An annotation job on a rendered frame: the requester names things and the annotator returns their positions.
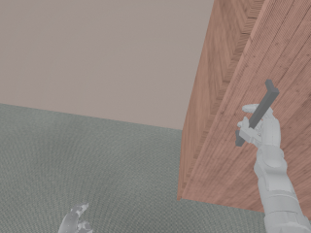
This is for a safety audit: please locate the robot right hand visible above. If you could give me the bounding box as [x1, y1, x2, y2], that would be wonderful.
[237, 104, 281, 148]

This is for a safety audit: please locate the handle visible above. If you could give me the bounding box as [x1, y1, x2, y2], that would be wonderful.
[235, 79, 280, 147]

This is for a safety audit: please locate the robot left hand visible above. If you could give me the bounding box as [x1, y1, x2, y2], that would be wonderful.
[57, 202, 93, 233]

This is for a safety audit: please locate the wardrobe door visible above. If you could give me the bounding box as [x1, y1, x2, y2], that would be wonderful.
[182, 0, 311, 220]

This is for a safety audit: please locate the right robot forearm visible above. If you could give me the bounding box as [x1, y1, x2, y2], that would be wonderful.
[254, 145, 311, 233]

